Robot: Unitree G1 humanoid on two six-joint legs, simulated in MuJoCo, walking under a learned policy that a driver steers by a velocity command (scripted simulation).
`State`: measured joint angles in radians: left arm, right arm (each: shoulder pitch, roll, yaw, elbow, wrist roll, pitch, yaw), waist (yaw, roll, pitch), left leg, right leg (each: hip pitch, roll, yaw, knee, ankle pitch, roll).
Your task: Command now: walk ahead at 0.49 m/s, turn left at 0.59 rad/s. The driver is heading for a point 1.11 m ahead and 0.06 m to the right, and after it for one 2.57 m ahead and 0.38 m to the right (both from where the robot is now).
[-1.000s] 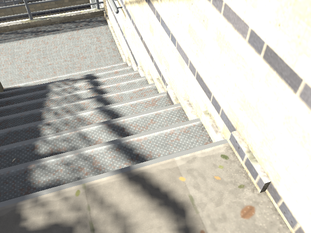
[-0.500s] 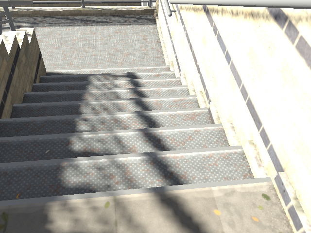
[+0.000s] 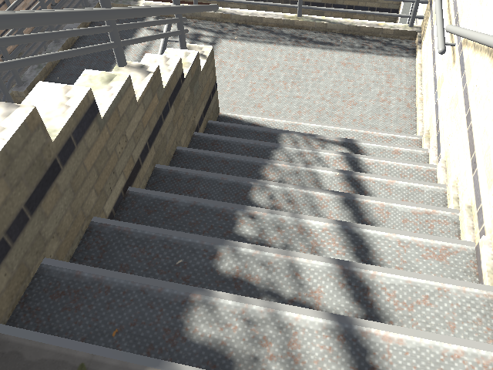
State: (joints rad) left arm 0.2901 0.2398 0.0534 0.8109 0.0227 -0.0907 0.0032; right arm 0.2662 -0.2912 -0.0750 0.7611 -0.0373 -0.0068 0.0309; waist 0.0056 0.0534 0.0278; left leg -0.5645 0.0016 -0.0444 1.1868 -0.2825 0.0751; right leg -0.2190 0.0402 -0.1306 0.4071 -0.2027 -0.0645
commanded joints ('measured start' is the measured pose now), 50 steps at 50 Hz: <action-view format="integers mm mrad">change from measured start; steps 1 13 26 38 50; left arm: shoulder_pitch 46 188 63 -139 273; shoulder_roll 83 168 71 90 210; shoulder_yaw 15 0 -1 43 74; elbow -32 77 -6 -65 147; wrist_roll -6 -16 18 21 32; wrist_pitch -31 20 105 100 87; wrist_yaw -7 19 -17 -51 -27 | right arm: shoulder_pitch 15 -240 82 162 292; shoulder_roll -8 9 -60 -44 -61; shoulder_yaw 4 28 5 15 7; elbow -69 -146 63 155 192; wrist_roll -2 -4 41 22 25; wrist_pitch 12 -14 -68 -120 -68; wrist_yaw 13 15 -32 -66 -97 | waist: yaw -23 31 25 -19 70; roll -111 -142 -9 -12 -368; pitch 3 49 -18 66 -137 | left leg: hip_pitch -131 46 408 371 -44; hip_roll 55 -30 187 203 18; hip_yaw -45 145 -96 48 247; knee -21 -612 -1006 -761 741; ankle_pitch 99 70 465 45 -408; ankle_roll -7 48 173 90 -25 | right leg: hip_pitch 56 267 -284 -403 576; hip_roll -304 -301 -119 -76 -126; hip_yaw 214 12 136 257 109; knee -232 -92 592 331 142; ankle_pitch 232 712 -68 661 893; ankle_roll -118 -92 62 1 -146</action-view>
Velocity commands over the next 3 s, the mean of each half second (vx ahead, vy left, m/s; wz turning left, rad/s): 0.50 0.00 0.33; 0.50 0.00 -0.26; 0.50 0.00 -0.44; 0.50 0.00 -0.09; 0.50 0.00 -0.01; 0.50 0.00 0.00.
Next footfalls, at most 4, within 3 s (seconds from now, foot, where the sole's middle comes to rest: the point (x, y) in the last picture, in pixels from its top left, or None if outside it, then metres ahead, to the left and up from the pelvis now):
0.30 left None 0.30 0.13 -0.78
0.98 right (293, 341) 0.63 -0.08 -0.94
1.58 left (236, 270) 0.97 0.11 -1.09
2.16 right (300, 235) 1.24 -0.16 -1.25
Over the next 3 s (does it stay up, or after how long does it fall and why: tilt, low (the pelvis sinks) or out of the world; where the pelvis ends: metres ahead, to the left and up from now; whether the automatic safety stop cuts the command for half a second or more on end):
stays up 1.57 -0.12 -0.66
